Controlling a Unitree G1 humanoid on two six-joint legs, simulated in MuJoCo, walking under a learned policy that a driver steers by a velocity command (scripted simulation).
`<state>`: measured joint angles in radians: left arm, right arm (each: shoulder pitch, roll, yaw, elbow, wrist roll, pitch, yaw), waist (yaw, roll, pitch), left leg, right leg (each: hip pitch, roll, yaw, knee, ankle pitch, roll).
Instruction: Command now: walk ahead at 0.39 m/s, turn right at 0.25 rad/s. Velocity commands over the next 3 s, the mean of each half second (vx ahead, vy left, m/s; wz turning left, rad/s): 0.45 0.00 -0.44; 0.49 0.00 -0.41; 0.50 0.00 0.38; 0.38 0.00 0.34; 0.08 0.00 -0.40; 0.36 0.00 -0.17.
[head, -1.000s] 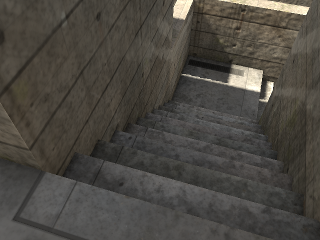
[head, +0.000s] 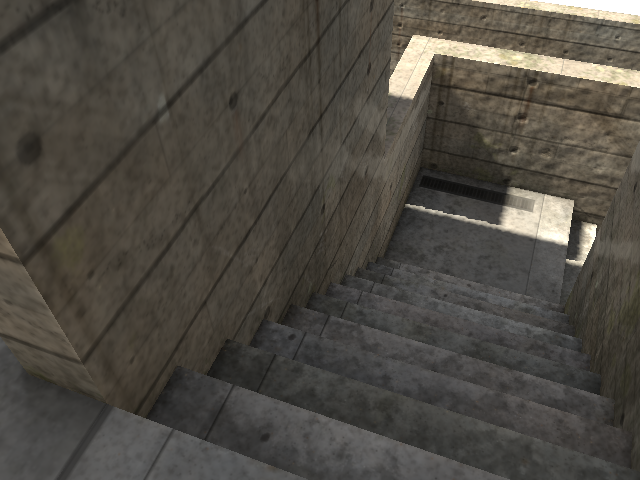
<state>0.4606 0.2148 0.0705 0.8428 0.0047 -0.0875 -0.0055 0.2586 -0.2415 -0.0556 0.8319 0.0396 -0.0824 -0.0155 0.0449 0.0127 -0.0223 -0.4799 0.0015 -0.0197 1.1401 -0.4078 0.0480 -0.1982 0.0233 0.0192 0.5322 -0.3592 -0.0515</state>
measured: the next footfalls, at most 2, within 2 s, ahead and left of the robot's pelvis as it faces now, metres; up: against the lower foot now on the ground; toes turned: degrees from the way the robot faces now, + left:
left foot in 0.24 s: +0.26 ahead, +0.14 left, +0.00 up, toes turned -9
right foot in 0.68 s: +0.34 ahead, -0.14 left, +0.00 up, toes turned -24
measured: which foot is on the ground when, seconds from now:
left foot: up 0.00-0.22, down 0.24-0.68, up 0.70-1.00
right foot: down 0.00-0.24, up 0.26-0.66, down 0.68-1.00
